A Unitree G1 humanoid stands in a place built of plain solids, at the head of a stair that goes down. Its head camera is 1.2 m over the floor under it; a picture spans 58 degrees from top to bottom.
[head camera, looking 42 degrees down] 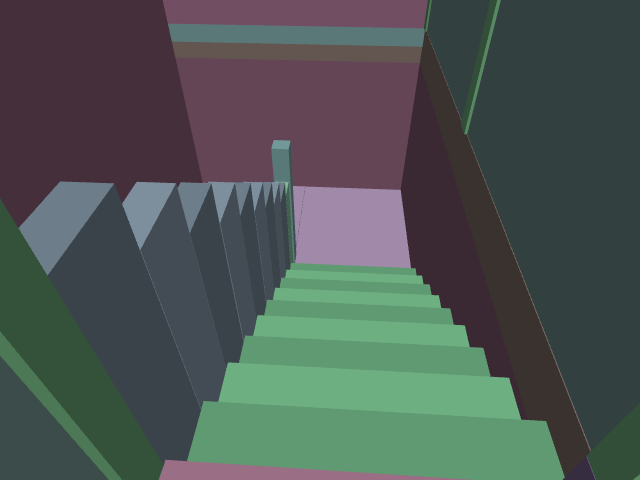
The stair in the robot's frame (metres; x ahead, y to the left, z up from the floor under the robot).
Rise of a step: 0.18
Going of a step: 0.26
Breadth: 1.13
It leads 4 degrees to the right of straight ahead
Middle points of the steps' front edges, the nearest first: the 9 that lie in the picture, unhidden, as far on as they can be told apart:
0.69 -0.17 -0.18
0.95 -0.19 -0.35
1.21 -0.20 -0.53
1.47 -0.22 -0.71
1.73 -0.23 -0.89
1.99 -0.25 -1.06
2.24 -0.27 -1.24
2.50 -0.28 -1.42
2.76 -0.30 -1.60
